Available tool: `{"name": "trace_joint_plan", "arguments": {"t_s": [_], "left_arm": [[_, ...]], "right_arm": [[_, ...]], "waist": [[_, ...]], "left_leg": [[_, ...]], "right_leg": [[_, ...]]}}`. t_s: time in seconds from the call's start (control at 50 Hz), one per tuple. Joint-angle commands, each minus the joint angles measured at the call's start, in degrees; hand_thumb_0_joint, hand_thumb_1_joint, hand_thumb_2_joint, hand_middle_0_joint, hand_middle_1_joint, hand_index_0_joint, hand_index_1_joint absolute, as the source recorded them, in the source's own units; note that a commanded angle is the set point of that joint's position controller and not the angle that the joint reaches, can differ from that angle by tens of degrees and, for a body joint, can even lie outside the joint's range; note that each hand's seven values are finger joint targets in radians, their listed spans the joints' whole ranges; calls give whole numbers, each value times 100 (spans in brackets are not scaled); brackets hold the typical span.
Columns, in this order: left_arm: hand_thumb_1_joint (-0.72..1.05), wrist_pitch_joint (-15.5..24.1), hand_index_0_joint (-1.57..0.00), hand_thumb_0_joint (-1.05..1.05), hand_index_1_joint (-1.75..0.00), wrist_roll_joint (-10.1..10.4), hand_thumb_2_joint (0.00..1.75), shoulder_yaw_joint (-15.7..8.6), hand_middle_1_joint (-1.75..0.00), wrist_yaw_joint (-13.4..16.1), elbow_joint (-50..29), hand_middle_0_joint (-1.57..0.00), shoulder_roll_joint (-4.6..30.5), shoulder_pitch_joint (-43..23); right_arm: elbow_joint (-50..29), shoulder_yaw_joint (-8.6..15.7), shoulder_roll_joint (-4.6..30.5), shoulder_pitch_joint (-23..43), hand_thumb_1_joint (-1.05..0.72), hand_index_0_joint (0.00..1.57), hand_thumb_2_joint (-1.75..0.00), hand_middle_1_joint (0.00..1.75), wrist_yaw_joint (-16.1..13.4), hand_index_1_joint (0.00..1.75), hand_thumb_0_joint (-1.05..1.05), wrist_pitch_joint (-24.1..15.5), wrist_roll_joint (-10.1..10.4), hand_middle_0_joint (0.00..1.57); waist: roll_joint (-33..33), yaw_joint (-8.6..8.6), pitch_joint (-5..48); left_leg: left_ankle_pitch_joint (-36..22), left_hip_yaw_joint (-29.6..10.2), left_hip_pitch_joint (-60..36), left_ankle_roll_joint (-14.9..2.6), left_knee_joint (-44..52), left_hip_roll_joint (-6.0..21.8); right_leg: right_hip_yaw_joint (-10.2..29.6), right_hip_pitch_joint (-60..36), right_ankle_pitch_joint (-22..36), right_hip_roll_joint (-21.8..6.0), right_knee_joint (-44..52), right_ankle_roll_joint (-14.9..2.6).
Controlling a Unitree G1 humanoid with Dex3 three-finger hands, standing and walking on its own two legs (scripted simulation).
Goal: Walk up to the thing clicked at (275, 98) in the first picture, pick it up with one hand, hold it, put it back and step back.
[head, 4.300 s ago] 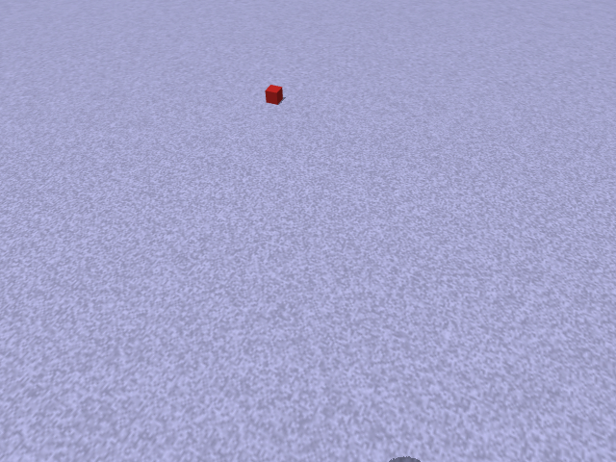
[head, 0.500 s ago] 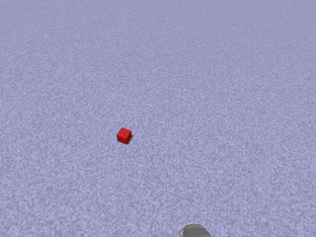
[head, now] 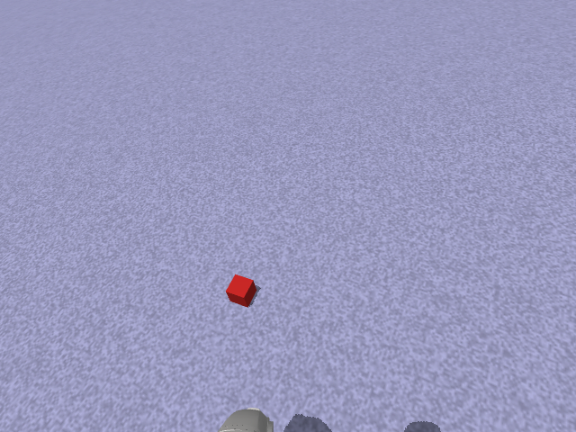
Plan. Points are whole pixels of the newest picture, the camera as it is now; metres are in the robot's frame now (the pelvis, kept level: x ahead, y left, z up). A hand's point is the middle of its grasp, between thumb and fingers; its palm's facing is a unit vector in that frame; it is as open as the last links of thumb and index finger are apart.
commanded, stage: walk up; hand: left
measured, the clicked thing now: (241, 290) +0.72 +0.29 -0.74
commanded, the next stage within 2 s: none
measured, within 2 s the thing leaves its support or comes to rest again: neither
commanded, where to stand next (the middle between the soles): +0.32 +0.05 m, yaw +0 degrees
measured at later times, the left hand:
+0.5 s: hand (122, 401) +0.20 +0.32 -0.16, palm faces -0.03 -0.94 -0.33, open 7.4 cm
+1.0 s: hand (144, 339) +0.30 +0.31 -0.14, palm faces -0.02 -0.91 -0.42, open 7.4 cm
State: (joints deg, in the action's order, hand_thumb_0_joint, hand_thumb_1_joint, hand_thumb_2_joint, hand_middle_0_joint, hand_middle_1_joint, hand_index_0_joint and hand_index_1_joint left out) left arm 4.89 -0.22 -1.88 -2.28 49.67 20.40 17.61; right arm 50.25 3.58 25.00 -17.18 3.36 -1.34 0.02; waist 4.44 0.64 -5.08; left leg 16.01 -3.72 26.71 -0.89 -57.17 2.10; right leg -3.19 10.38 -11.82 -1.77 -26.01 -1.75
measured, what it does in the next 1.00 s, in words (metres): walks ahead: left foot, then right foot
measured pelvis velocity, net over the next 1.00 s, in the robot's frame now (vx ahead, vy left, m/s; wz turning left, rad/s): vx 0.23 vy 0.04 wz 0.01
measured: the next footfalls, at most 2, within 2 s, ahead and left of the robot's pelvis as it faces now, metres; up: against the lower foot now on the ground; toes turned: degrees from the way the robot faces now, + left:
left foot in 0.22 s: +0.22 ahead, +0.17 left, +0.00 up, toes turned +6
right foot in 0.68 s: +0.33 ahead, -0.08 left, +0.00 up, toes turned -1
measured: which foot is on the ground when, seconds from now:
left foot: up 0.00-0.20, down 0.22-0.70, up 0.72-1.00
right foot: down 0.00-0.26, up 0.28-0.66, down 0.68-1.00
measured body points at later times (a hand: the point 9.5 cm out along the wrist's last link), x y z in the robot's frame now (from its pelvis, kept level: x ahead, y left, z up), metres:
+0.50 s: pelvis +0.15 +0.05 +0.00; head +0.17 +0.08 +0.44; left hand +0.20 +0.37 -0.13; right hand +0.22 -0.26 -0.10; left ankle +0.18 +0.16 -0.74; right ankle +0.21 -0.11 -0.68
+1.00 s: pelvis +0.23 +0.04 -0.02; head +0.25 +0.02 +0.43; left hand +0.30 +0.35 -0.11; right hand +0.30 -0.28 -0.15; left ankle +0.28 +0.18 -0.73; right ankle +0.30 -0.08 -0.74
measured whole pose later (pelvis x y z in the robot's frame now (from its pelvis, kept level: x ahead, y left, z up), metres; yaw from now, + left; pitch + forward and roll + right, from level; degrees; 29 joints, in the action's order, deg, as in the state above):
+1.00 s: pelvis +0.23 +0.04 -0.02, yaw +0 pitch -3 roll +0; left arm 2.2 -1.2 -1.0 -0.6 49.7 21.9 14.2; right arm 53.0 2.3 23.2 -14.2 1.5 0.2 -0.4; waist 2.8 1.0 -5.6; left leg 21.1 -0.2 20.8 -0.1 -42.7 2.5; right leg -2.0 18.0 -12.6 -1.5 -33.9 -1.0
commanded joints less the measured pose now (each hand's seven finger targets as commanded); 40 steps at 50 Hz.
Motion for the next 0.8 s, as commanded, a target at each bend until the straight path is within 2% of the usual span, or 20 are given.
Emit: {"name": "trace_joint_plan", "arguments": {"t_s": [0.0,0.04,0.14,0.2,0.22,0.24,0.26,0.28,0.32,0.36,0.5,0.54,0.58,0.6,0.64,0.66,0.68,0.7,0.72,0.78], "left_arm": [[90,136,-20,0,-30,-46,90,-556,-30,103,-501,-20,1714,63],[90,125,-20,0,-30,-56,90,-592,-30,97,-524,-20,1816,136],[90,96,-20,0,-30,-20,90,-553,-30,104,-521,-20,1866,184],[90,38,-20,0,-30,-19,90,-445,-30,115,-567,-20,1736,56],[90,30,-20,0,-30,-27,90,-351,-30,109,-596,-20,1461,265],[90,22,-20,0,-30,59,90,-215,-30,100,-661,-20,1007,504],[90,-45,-20,0,-30,51,90,-330,-30,169,-526,-20,1351,615],[90,-89,-20,0,-30,4,90,-367,-30,230,-431,-20,1674,385],[90,-74,-20,0,-30,55,90,-347,-30,189,-358,-20,1678,323],[90,-126,-20,0,-30,89,90,-345,-30,110,-188,-20,1560,607],[90,-133,-20,0,-30,-25,90,-333,-30,20,-302,-20,1389,103],[90,-88,-20,0,-30,-28,90,-313,-30,59,-278,-20,1272,26],[90,-35,-20,0,-30,-25,90,-298,-30,128,-223,-20,1129,78],[90,-17,-20,0,-30,-37,90,-285,-30,167,-163,-20,1085,121],[90,47,-20,0,-30,-42,90,-351,-30,253,64,-20,1268,665],[90,95,-20,0,-30,-74,90,-446,-30,305,69,-20,1645,839],[90,94,-20,0,-30,-60,90,-545,-30,291,-96,-20,2025,804],[90,46,-20,0,-30,-15,90,-538,-30,273,-179,-20,2116,556],[90,3,-20,0,-30,-20,90,-557,-30,287,-237,-20,2190,381],[90,-14,-20,0,-30,-9,90,-410,-30,311,-288,-20,1755,61]], "right_arm": [[-335,306,878,-73,-90,20,-90,30,31,30,0,-95,-88,20],[-420,306,864,215,-90,20,-90,30,56,30,0,-125,-145,20],[-462,304,815,424,-90,20,-90,30,82,30,0,-245,-158,20],[-221,389,963,-317,-90,20,-90,30,14,30,0,-316,-180,20],[-77,476,1238,-911,-90,20,-90,30,-50,30,0,-359,-190,20],[-155,606,1729,-1140,-90,20,-90,30,-115,30,0,-390,-244,20],[-309,603,1849,-983,-90,20,-90,30,-134,30,0,-395,-84,20],[-313,621,1795,-801,-90,20,-90,30,-122,30,0,-363,-4,20],[-487,450,1402,-387,-90,20,-90,30,-181,30,0,-356,-12,20],[-523,365,1209,-181,-90,20,-90,30,-201,30,0,-410,10,20],[-664,415,1319,-237,-90,20,-90,30,-192,30,0,-361,-60,20],[-692,361,1247,-122,-90,20,-90,30,-200,30,0,-310,-77,20],[-694,285,1103,-64,-90,20,-90,30,-226,30,0,-246,-57,20],[-697,269,1057,-39,-90,20,-90,30,-244,30,0,-207,-31,20],[-738,157,787,130,-90,20,-90,30,-265,30,0,-145,73,20],[-780,46,495,-34,-90,20,-90,30,-274,30,0,-139,119,20],[-807,-34,316,-449,-90,20,-90,30,-248,30,0,-84,69,20],[-613,138,871,-422,-90,20,-90,30,-307,30,0,15,21,20],[-550,214,1058,-276,-90,20,-90,30,-350,30,0,29,-26,20],[-277,205,981,-269,-90,20,-90,30,-306,30,0,45,37,20]], "waist": [[-1364,100,-102],[-1345,185,-184],[-1185,154,5],[-575,-347,262],[310,-602,647],[1696,-572,778],[1093,-509,709],[815,-452,319],[218,-257,78],[363,-67,49],[592,-281,41],[472,-198,-20],[377,-128,160],[211,-85,282],[-424,238,690],[-1368,312,1041],[-2036,134,1101],[-1349,163,842],[-1482,187,620],[-1338,33,399]], "left_leg": [[-278,138,449,168,914,178],[-332,177,288,168,1389,378],[-482,438,-415,-5,2230,334],[-308,729,-1882,-133,2629,-24],[323,302,-2696,-308,2999,107],[758,-1945,-3217,-769,3669,1444],[830,-3335,-3148,-1279,4270,2155],[892,-3403,-2722,-1614,4236,2348],[-446,-1823,-1994,-1265,4104,1749],[-942,-718,-1644,-919,4055,1234],[-330,-324,-1748,-1289,4221,1233],[-1361,-96,-1435,-1249,3877,1227],[-3118,129,-1457,-1143,3184,1149],[-3380,253,-1415,-1036,2824,1043],[-2331,497,-1229,-622,1676,612],[-875,690,-796,-395,756,271],[1514,634,134,-206,76,-303],[1857,262,214,-197,-359,-205],[1968,222,395,-189,-552,-64],[1199,16,341,-94,-304,77]], "right_leg": [[938,14,-723,-1219,1487,-989],[979,153,-1020,-1365,1424,-1052],[818,124,-307,-1377,824,-978],[529,807,175,-1086,-388,-729],[195,1109,683,-696,-1892,-555],[-173,2231,-731,51,-3512,-150],[243,2672,-1982,387,-3938,-95],[585,2816,-2103,31,-4291,-148],[928,2366,-1434,-121,-4080,-141],[778,1928,-963,-253,-3561,-88],[292,1935,-480,-362,-2027,219],[180,1443,-229,-283,-1493,198],[32,1017,4,-87,-1142,151],[-81,693,252,33,-857,101],[9,-393,1213,104,32,3],[932,-893,1792,-616,270,-173],[2996,-1209,829,-1816,669,-650],[3381,-846,101,-2121,767,-1205],[3575,-570,-420,-2186,833,-1453],[2093,-175,-94,-1395,797,-990]]}}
